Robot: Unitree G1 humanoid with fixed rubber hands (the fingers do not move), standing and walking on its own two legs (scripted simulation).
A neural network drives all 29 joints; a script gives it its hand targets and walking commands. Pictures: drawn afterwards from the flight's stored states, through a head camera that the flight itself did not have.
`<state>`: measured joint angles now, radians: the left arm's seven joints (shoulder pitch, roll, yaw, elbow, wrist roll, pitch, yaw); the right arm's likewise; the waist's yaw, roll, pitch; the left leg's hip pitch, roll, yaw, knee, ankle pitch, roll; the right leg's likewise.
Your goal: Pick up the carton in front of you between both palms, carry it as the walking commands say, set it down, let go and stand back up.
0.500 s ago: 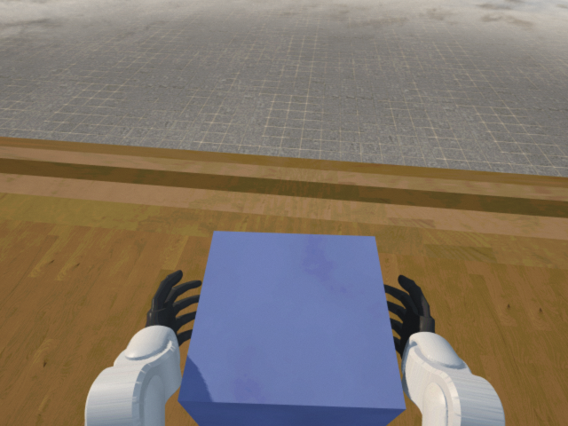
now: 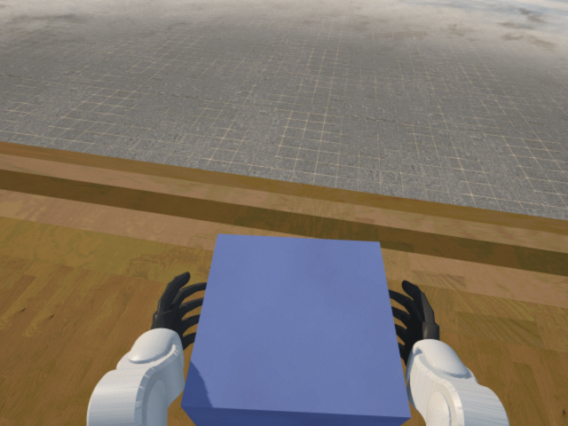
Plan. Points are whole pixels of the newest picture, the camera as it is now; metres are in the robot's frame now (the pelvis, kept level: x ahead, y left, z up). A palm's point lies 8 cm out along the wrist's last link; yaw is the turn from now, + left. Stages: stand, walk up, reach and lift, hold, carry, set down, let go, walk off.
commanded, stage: carry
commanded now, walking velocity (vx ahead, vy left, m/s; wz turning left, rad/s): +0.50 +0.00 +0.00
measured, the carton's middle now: (292, 351) +0.23 +0.00 +0.02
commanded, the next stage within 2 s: none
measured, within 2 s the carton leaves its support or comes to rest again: neither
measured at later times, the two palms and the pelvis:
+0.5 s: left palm (228, 161) +0.57 +0.14 +0.10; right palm (384, 172) +0.57 -0.17 +0.10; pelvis +0.32 -0.01 +0.00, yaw +1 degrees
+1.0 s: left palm (258, 87) +0.96 +0.12 +0.09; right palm (368, 92) +0.96 -0.19 +0.09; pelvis +0.63 -0.03 +0.00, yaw -1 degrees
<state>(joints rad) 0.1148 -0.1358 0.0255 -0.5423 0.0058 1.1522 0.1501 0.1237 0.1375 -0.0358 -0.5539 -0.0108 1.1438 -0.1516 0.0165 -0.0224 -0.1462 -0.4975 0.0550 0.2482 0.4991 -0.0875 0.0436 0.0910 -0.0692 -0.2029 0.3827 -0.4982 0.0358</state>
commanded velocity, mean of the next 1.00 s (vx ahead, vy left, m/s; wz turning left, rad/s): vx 0.50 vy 0.00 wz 0.00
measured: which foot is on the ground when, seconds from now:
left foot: down 0.00-0.54, up 0.56-0.96, down 0.98-1.00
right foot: down 0.00-0.04, up 0.06-0.48, down 0.50-1.00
